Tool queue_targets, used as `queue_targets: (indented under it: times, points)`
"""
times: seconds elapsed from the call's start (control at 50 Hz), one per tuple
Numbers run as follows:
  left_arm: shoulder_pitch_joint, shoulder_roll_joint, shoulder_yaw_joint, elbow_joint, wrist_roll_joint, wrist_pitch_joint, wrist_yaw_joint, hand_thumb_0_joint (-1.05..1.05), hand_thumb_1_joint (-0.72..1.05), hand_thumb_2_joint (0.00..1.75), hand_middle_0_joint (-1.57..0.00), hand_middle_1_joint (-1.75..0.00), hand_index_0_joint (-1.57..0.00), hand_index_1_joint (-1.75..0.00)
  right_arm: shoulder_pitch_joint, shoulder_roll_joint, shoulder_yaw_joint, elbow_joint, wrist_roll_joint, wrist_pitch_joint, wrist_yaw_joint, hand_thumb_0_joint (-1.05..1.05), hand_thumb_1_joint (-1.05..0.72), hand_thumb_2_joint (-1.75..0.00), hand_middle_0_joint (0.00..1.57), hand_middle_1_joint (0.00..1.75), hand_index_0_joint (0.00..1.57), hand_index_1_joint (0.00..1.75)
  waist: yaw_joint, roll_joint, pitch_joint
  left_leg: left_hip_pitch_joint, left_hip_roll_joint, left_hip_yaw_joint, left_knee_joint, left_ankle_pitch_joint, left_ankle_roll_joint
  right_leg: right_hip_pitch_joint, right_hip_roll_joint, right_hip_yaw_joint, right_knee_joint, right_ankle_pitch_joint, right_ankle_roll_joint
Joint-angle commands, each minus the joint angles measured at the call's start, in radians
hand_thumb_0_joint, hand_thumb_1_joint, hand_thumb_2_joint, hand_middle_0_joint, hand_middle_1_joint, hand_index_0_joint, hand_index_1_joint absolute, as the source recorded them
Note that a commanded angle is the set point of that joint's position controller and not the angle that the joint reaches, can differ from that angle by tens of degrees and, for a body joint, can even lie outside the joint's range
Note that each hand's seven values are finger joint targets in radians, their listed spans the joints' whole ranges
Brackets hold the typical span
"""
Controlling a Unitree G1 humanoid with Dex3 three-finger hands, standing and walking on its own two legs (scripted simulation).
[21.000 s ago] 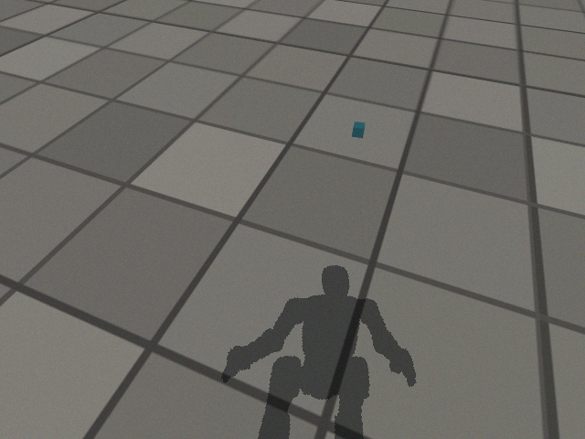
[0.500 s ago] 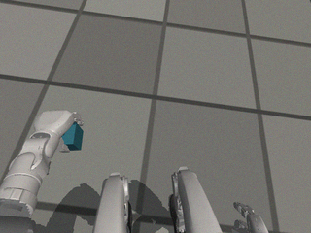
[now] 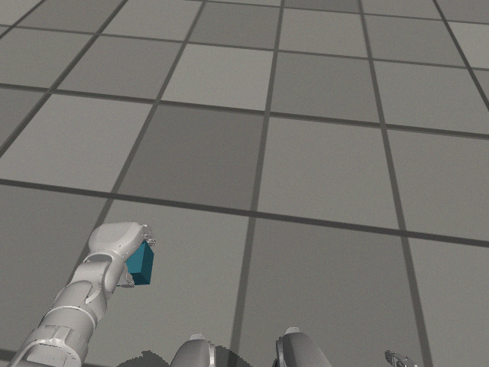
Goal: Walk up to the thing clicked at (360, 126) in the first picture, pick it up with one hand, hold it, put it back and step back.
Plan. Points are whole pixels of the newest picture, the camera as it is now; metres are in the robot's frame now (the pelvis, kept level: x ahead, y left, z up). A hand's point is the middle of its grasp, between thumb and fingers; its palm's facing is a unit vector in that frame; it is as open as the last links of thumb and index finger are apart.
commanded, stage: lift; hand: left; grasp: from above
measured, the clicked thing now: (131, 263) +0.34 +0.22 -0.12
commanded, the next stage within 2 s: hold in 0.22 s
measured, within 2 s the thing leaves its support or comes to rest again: neither
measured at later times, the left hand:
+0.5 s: hand (115, 241) +0.34 +0.22 -0.02, palm faces -0.48 -0.03 -0.88, open 9.3 cm
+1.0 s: hand (109, 235) +0.34 +0.22 +0.01, palm faces -0.48 -0.02 -0.88, open 9.3 cm
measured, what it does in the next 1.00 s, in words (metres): rises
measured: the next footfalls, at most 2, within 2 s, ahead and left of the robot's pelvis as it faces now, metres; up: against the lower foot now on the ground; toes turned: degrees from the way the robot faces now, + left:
none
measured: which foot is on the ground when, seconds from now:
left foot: down 0.00-1.00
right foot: down 0.00-1.00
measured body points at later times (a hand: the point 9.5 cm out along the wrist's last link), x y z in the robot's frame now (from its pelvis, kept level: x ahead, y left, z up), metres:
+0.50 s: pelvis +0.03 +0.00 +0.05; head +0.08 -0.01 +0.50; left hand +0.36 +0.22 +0.03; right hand +0.13 -0.27 -0.07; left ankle +0.05 +0.12 -0.66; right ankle +0.06 -0.14 -0.66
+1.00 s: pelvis +0.04 +0.00 +0.06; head +0.07 -0.01 +0.51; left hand +0.36 +0.22 +0.06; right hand +0.16 -0.27 -0.06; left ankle +0.05 +0.12 -0.66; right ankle +0.06 -0.14 -0.66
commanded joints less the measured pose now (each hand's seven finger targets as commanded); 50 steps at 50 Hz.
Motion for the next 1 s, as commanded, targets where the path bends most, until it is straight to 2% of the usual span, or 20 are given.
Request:
queue_targets:
  times: [0.0,0.08,0.1,0.22,0.3,0.34,0.36,0.44,0.46,0.56,0.62,0.68,0.74,0.76,0.78,0.8,0.86,0.88,0.92,0.98]
  points:
    - [-0.354,0.238,0.103,-0.193,-0.006,0.021,0.052,0.0,0.76,0.66,-1.12,-0.5,-1.12,-0.51,0.027,-0.149,-0.056,-0.086,0.001,-0.024,-0.006,0.0,-0.9,-0.9,0.2,0.3,0.2,0.3,0.008,0.034,-0.323,0.309,-0.04,-0.014,-0.236,0.16,0.005,0.224,0.037,-0.002,-0.234,0.147,-0.034]
    - [-0.307,0.227,0.1,-0.185,-0.02,0.028,0.039,0.0,0.75,0.65,-1.11,-0.5,-1.11,-0.5,0.013,-0.147,-0.057,-0.097,0.003,-0.019,-0.003,0.0,-0.9,-0.9,0.2,0.3,0.2,0.3,0.02,0.024,-0.282,0.355,-0.042,-0.01,-0.297,0.149,0.003,0.271,0.036,0.0,-0.293,0.132,-0.034]
    - [-0.331,0.21,0.078,-0.204,-0.023,0.026,0.034,0.0,0.75,0.64,-1.12,-0.48,-1.11,-0.49,0.009,-0.143,-0.056,-0.102,0.004,-0.017,-0.003,0.0,-0.9,-0.9,0.2,0.3,0.2,0.3,0.015,0.026,-0.277,0.37,-0.043,-0.008,-0.31,0.158,0.004,0.289,0.034,0.0,-0.309,0.14,-0.034]
    - [-0.29,0.209,0.083,-0.213,-0.025,0.02,0.009,0.0,0.76,0.64,-1.11,-0.5,-1.12,-0.5,0.011,-0.142,-0.06,-0.101,0.006,-0.011,-0.007,0.0,-0.9,-0.9,0.2,0.3,0.2,0.3,0.024,0.009,-0.28,0.455,-0.041,-0.011,-0.358,0.269,0.0,0.358,0.037,0.001,-0.349,0.232,-0.034]
    - [-0.307,0.206,0.08,-0.238,-0.028,0.012,0.001,0.0,0.78,0.65,-1.13,-0.5,-1.13,-0.49,0.006,-0.144,-0.063,-0.105,0.006,-0.007,-0.008,0.0,-0.9,-0.9,0.2,0.3,0.2,0.3,0.018,0.008,-0.258,0.481,-0.046,0.0,-0.381,0.287,0.002,0.391,0.034,0.006,-0.385,0.254,-0.032]
    - [-0.296,0.221,0.092,-0.246,-0.019,0.011,-0.002,0.0,0.76,0.62,-1.11,-0.49,-1.12,-0.48,0.0,-0.145,-0.065,-0.105,0.006,-0.003,-0.008,0.0,-0.9,-0.9,0.2,0.3,0.2,0.3,0.028,0.036,-0.262,0.517,-0.044,0.003,-0.4,0.309,-0.003,0.391,0.034,0.003,-0.392,0.266,-0.035]
    - [-0.309,0.21,0.082,-0.253,-0.016,0.007,-0.007,0.0,0.77,0.61,-1.12,-0.47,-1.13,-0.47,0.001,-0.147,-0.066,-0.105,0.005,-0.003,-0.007,0.0,-0.9,-0.9,0.2,0.3,0.2,0.3,0.018,0.042,-0.259,0.532,-0.039,-0.003,-0.407,0.314,-0.007,0.383,0.038,-0.003,-0.393,0.259,-0.037]
    - [-0.287,0.227,0.092,-0.277,-0.015,-0.003,-0.022,0.0,0.75,0.62,-1.11,-0.46,-1.12,-0.46,-0.017,-0.145,-0.066,-0.114,0.009,0.003,-0.008,0.0,-0.9,-0.9,0.2,0.3,0.2,0.3,0.038,0.03,-0.252,0.542,-0.048,0.004,-0.425,0.34,-0.002,0.44,0.035,0.005,-0.416,0.291,-0.034]
    - [-0.29,0.227,0.094,-0.283,-0.015,-0.004,-0.025,0.0,0.75,0.63,-1.11,-0.46,-1.11,-0.46,-0.02,-0.146,-0.066,-0.115,0.009,0.004,-0.008,0.0,-0.9,-0.9,0.2,0.3,0.2,0.3,0.034,0.019,-0.253,0.551,-0.048,0.004,-0.431,0.348,-0.001,0.448,0.035,0.005,-0.423,0.3,-0.033]
    - [-0.265,0.216,0.087,-0.282,-0.02,-0.002,-0.043,0.0,0.75,0.6,-1.11,-0.44,-1.12,-0.44,-0.017,-0.152,-0.071,-0.113,0.008,0.01,-0.008,0.0,-0.89,-0.9,0.2,0.3,0.2,0.3,0.032,0.007,-0.254,0.596,-0.041,0.002,-0.443,0.43,-0.004,0.471,0.042,-0.004,-0.43,0.36,-0.034]
    - [-0.249,0.209,0.083,-0.287,-0.022,-0.005,-0.056,0.0,0.74,0.63,-1.12,-0.43,-1.12,-0.43,-0.03,-0.15,-0.071,-0.13,0.01,0.017,-0.005,0.0,-0.9,-0.9,0.2,0.3,0.2,0.3,0.039,0.011,-0.218,0.589,-0.043,0.004,-0.464,0.393,-0.003,0.469,0.04,-0.005,-0.448,0.328,-0.036]
    - [-0.252,0.224,0.094,-0.326,-0.025,-0.007,-0.068,0.0,0.77,0.63,-1.13,-0.44,-1.13,-0.44,-0.04,-0.153,-0.07,-0.143,0.014,0.021,-0.006,0.0,-0.89,-0.9,0.2,0.3,0.2,0.3,0.044,0.01,-0.23,0.599,-0.048,0.01,-0.476,0.39,-0.001,0.497,0.038,0.001,-0.458,0.33,-0.035]
    - [-0.228,0.226,0.097,-0.337,-0.025,-0.009,-0.084,0.0,0.77,0.61,-1.13,-0.41,-1.13,-0.41,-0.046,-0.149,-0.069,-0.145,0.015,0.024,-0.01,0.0,-0.89,-0.9,0.2,0.3,0.2,0.3,0.052,0.011,-0.237,0.619,-0.046,0.011,-0.481,0.423,-0.001,0.516,0.042,0.0,-0.461,0.355,-0.036]
    - [-0.236,0.222,0.095,-0.347,-0.027,-0.01,-0.086,0.0,0.77,0.6,-1.13,-0.41,-1.14,-0.41,-0.044,-0.149,-0.068,-0.145,0.015,0.024,-0.011,0.0,-0.89,-0.9,0.2,0.3,0.2,0.3,0.043,0.003,-0.238,0.619,-0.045,0.009,-0.479,0.435,0.0,0.518,0.041,0.0,-0.458,0.368,-0.035]
    - [-0.263,0.232,0.099,-0.38,-0.026,-0.012,-0.088,0.0,0.76,0.62,-1.13,-0.42,-1.13,-0.42,-0.047,-0.148,-0.069,-0.148,0.016,0.025,-0.011,0.0,-0.9,-0.9,0.2,0.3,0.2,0.3,0.05,0.028,-0.262,0.635,-0.046,0.012,-0.479,0.457,-0.001,0.523,0.04,0.002,-0.455,0.387,-0.035]
    - [-0.228,0.235,0.107,-0.351,-0.021,-0.01,-0.091,0.0,0.77,0.61,-1.12,-0.43,-1.13,-0.43,-0.044,-0.15,-0.069,-0.147,0.015,0.027,-0.012,0.0,-0.89,-0.9,0.2,0.3,0.2,0.3,0.051,0.018,-0.247,0.629,-0.044,0.011,-0.477,0.471,-0.001,0.519,0.042,0.0,-0.454,0.392,-0.036]
    - [-0.23,0.223,0.1,-0.36,-0.025,-0.013,-0.094,0.0,0.75,0.6,-1.11,-0.44,-1.12,-0.43,-0.047,-0.15,-0.068,-0.151,0.016,0.029,-0.012,0.0,-0.89,-0.9,0.2,0.3,0.2,0.3,0.046,0.021,-0.227,0.637,-0.039,0.008,-0.493,0.454,-0.003,0.51,0.044,-0.004,-0.462,0.371,-0.039]
    - [-0.248,0.232,0.107,-0.389,-0.026,-0.016,-0.096,0.0,0.76,0.6,-1.12,-0.43,-1.12,-0.42,-0.053,-0.151,-0.07,-0.154,0.016,0.03,-0.012,0.0,-0.9,-0.9,0.2,0.3,0.2,0.3,0.056,0.033,-0.232,0.645,-0.04,0.01,-0.498,0.452,-0.004,0.519,0.044,-0.004,-0.465,0.368,-0.039]
    - [-0.235,0.222,0.097,-0.383,-0.026,-0.013,-0.1,0.0,0.76,0.62,-1.12,-0.44,-1.12,-0.44,-0.058,-0.149,-0.068,-0.16,0.018,0.032,-0.012,0.0,-0.9,-0.9,0.2,0.3,0.2,0.3,0.054,0.022,-0.222,0.644,-0.038,0.008,-0.506,0.448,-0.003,0.517,0.044,-0.005,-0.468,0.364,-0.039]
    - [-0.216,0.224,0.105,-0.377,-0.028,-0.01,-0.103,0.0,0.77,0.65,-1.13,-0.45,-1.13,-0.45,-0.066,-0.146,-0.065,-0.162,0.018,0.034,-0.014,0.0,-0.89,-0.9,0.2,0.3,0.2,0.3,0.057,-0.002,-0.213,0.629,-0.047,0.016,-0.511,0.419,0.005,0.54,0.039,0.003,-0.484,0.357,-0.035]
